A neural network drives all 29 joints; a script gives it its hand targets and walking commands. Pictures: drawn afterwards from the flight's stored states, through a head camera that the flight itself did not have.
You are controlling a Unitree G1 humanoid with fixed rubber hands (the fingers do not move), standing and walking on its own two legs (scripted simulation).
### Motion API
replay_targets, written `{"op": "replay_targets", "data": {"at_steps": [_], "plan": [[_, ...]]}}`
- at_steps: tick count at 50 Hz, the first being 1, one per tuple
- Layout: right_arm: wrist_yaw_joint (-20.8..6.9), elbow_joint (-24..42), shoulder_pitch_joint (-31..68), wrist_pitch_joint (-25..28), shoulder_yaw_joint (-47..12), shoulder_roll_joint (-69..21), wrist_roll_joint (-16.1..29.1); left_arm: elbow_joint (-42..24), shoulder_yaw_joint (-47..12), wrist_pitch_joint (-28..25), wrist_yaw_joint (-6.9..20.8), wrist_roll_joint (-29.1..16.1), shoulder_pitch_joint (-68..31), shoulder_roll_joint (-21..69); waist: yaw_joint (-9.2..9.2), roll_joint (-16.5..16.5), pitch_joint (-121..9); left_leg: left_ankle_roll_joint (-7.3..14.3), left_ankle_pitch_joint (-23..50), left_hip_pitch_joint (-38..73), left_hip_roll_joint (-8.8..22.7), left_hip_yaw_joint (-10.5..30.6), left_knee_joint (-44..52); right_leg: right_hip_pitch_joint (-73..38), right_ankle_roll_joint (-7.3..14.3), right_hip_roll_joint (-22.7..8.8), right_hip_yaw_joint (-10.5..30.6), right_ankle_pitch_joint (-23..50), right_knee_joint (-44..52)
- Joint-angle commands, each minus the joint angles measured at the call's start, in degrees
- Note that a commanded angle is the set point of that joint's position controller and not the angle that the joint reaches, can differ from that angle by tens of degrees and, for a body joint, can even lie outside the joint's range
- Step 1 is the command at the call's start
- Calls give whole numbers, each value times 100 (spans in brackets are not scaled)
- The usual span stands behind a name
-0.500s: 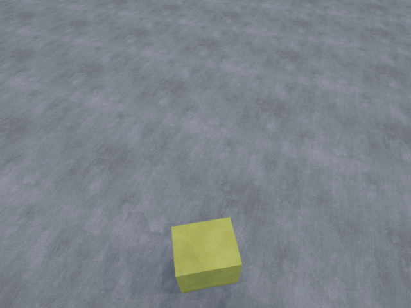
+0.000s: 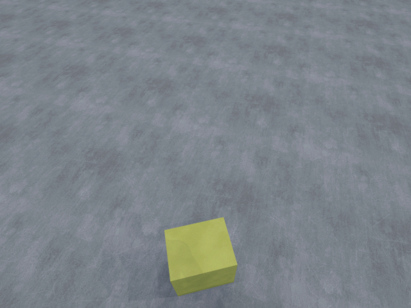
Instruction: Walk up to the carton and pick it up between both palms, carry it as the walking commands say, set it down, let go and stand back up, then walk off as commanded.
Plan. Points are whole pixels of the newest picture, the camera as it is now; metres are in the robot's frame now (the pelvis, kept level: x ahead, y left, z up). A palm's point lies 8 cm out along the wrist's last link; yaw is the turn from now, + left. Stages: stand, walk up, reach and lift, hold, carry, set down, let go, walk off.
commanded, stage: walk up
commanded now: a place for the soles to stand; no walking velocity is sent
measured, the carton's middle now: (200, 257) +0.43 +0.06 -0.64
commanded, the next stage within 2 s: stand in 0.78 s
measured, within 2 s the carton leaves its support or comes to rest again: neither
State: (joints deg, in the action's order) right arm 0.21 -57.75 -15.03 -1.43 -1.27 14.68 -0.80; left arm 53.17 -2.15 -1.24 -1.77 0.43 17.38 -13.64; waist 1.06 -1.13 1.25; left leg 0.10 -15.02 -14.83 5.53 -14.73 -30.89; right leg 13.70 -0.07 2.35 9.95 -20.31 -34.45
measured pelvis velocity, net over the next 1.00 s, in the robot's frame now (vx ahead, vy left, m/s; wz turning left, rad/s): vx -0.03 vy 0.01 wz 0.07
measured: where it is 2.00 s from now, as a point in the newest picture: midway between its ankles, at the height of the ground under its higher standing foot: outside the picture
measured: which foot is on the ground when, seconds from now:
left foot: down 0.00-1.00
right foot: down 0.00-1.00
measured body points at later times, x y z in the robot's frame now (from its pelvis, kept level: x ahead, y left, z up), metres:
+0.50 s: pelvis -0.01 +0.01 +0.00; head +0.00 +0.00 +0.45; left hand +0.03 +0.26 -0.14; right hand +0.00 -0.25 -0.15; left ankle +0.01 +0.12 -0.73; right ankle -0.02 -0.13 -0.73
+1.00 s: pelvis -0.03 +0.01 -0.02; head +0.02 +0.02 +0.43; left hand +0.12 +0.28 -0.13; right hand +0.14 -0.25 -0.13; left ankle +0.01 +0.12 -0.73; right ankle -0.02 -0.12 -0.73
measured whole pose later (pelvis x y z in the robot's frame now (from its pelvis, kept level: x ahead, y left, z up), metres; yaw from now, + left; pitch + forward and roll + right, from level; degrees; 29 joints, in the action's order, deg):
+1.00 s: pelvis -0.03 +0.01 -0.02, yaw +4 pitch +3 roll +0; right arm -1.2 -37.3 -5.5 -17.0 3.1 15.9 1.7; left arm 34.0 2.8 18.2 3.4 3.9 4.4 -15.0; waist 0.5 -0.8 3.5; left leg 1.7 -15.8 -26.8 3.1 -7.8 -40.2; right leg 22.6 -1.0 0.6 4.0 -22.2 -41.8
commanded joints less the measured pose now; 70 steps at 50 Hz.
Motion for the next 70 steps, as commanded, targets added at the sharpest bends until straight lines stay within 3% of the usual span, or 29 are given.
{"op": "replay_targets", "data": {"at_steps": [1, 3, 6, 10, 11, 13, 16, 19, 23, 25, 32, 35, 40, 41, 42, 43, 44, 47, 49, 53, 54, 57, 60, 62, 63, 64, 67, 68, 70], "plan": [[52, 252, -208, 52, 153, 750, 2, -298, 192, -65, -72, 26, 267, -817, 61, 69, -156, 330, 1062, 1165, 479, 834, 198, 1043, 371, -569, 530, 1849, 453], [70, 161, -317, 15, 151, 845, 27, -352, 161, -22, -52, 39, 217, -799, 83, -333, -333, 475, 1096, 1163, 558, 787, -12, 884, 414, -515, 403, 2197, 243], [29, 367, -21, -60, 179, 721, 13, -457, 225, -34, -88, 38, 134, -923, 36, -81, -89, 359, 197, 805, 415, 865, 55, 1127, 455, -631, 874, 1262, 600], [26, 297, -147, 50, 131, 623, -28, -428, 239, 13, -22, 35, 186, -870, 14, -267, -22, 315, 256, 905, 362, 831, 298, 1170, 432, -570, 652, 1227, 697], [44, 315, -180, 30, 208, 948, -35, -437, 207, 5, -23, -1, 170, -812, -11, 242, 368, 388, 76, 892, 411, 892, 461, 1332, 393, -481, 614, 1144, 522], [22, 243, -357, 48, 125, 740, 31, -368, 130, 8, -14, 16, 133, -673, 24, -20, 235, 485, 456, 920, 651, 1036, 626, 1180, 356, -417, 404, 1136, 418], [-48, 346, -70, -37, 262, 1033, -52, -388, 187, 13, 5, 42, 233, -660, -60, 256, 243, 518, -935, 603, 707, 973, 903, 1174, 269, -299, 110, 527, 365], [-63, 413, -14, -62, 247, 927, -40, -401, 175, -22, -25, 104, 292, -761, -95, 387, 66, 507, -946, 755, 735, 921, 940, 1213, 247, -335, 148, 483, 378], [-27, 414, -55, -37, 249, 885, -38, -335, 225, -63, -60, 44, 139, -859, 48, -380, 13, 478, -133, 922, 563, 685, 404, 1223, 354, -471, 252, 1619, 519], [-32, 395, -190, -58, 203, 777, -5, -425, 247, -29, -16, 67, 146, -1004, 82, -472, -150, 331, -453, 1034, 324, 766, 166, 1335, 430, -560, 829, 559, 816], [-21, 326, -299, 20, 191, 824, 40, -331, 170, -39, -7, 29, 272, -788, 49, -289, 87, 392, -65, 1181, 416, 925, 510, 1327, 343, -501, 722, 820, 794], [29, 467, -190, -14, 204, 923, -46, -429, 125, 0, -7, 79, 342, -660, 50, 486, -96, 637, -481, 1221, 837, 1125, 1007, 1321, 223, -255, 159, 525, 183], [12, 382, -67, -128, 206, 861, -18, -393, 180, 90, -27, 100, 440, -739, -44, 255, 332, 496, -1843, 175, 888, 1010, 911, 1036, 250, -328, 24, 243, 430], [-31, 551, 96, -125, 232, 955, -76, -364, 245, 46, -27, 73, 530, -812, -133, 177, 484, 420, -1788, 169, 755, 890, 822, 1031, 300, -381, 112, 308, 602], [74, 2185, 1831, -64, 233, 1302, 455, -2226, 247, 195, -35, -191, -1671, -1634, -109, -284, -671, 199, -1738, -623, 21, 214, 188, 778, -67, -457, -204, -13, 933], [97, 2558, 2130, -275, 216, 876, 363, -2672, 250, 507, 68, -93, -2138, -1396, -165, -1132, 99, 224, -1202, -824, -398, 366, -735, 1843, -151, -499, -57, -326, 1241], [16, 2898, 2432, -428, 390, 750, 474, -2429, 465, 916, 228, 122, -1910, -1140, -487, -896, -60, 314, -947, -439, -401, 751, -711, 2003, -113, -246, -687, -806, 820], [-164, 2854, 1791, -1457, 712, 963, 176, -2128, 863, 2049, 490, 437, -844, -1089, -226, -479, -283, 167, -676, 352, -501, 777, -632, 2339, 167, -142, -1134, -628, 611], [-185, 2970, 1462, -1872, 524, 277, 265, -2380, 860, 2460, 643, 457, -952, -899, -372, -261, -52, 233, -256, 494, -516, 767, -628, 2596, 212, -186, -960, -663, 644], [-179, 2683, 480, -2119, 1043, 696, 21, -2647, 788, 2564, 550, 381, -1042, -761, 43, 50, -956, 111, 568, 1019, -471, 1018, -583, 2187, 265, -54, -934, 306, 204], [-265, 2204, 175, -2078, 949, 576, 126, -2654, 695, 2548, 479, 347, -1148, -666, 85, 526, -657, 58, 1107, 846, -431, 1014, -611, 2585, 359, -148, -719, 558, 255], [-450, 2496, 638, -1799, 1124, 414, 91, -3344, 273, 2268, 500, 90, -1599, -217, 332, 804, -1033, 44, 381, 840, -331, 1372, -769, 3156, 312, -100, -961, -11, -386], [-515, 3100, 963, -1479, 1148, 450, 0, -3732, 608, 1929, 349, 92, -1784, -381, 164, 552, -1604, -27, 1461, 610, -425, 1565, -1227, 3209, 225, -42, -1017, 457, -761], [-467, 3243, 523, -1326, 1122, 502, 52, -3487, 669, 1890, 369, 205, -1394, -698, 376, 621, -1803, -27, 2841, 554, -496, 1778, -1714, 3481, 158, -45, -1015, 1442, -990], [-490, 3734, 1143, -1210, 1258, 664, -157, -3945, 797, 1695, 352, 127, -1528, -578, 296, -78, -2680, 13, 3412, 739, -334, 2107, -1954, 3388, 56, 40, -1147, 1460, -1482], [-435, 3556, 623, -1263, 1222, 671, 121, -3359, 879, 1848, 358, 118, -968, -740, 232, 564, -2830, 6, 4079, 766, -448, 1928, -2027, 3487, 73, 19, -1077, 1653, -1260], [-278, 3860, 748, -1122, 1012, 470, 197, -3070, 691, 1626, 423, 58, -920, -740, 135, -127, -3004, 180, 3441, -204, -557, 2017, -2197, 3076, -3, -25, -873, 2361, -1457], [-256, 4023, 1005, -1112, 834, 420, 339, -3195, 561, 1637, 401, -88, -1237, -519, -93, 455, -2891, 173, 2871, -423, -583, 1860, -2222, 3436, 12, -133, -965, 1552, -1698], [-203, 4143, 980, -1187, 916, 351, 268, -3048, 622, 1688, 465, -99, -1514, -670, 165, -165, -2614, 172, 2631, -771, -673, 1894, -2378, 3532, -46, -74, -832, 1954, -1716]]}}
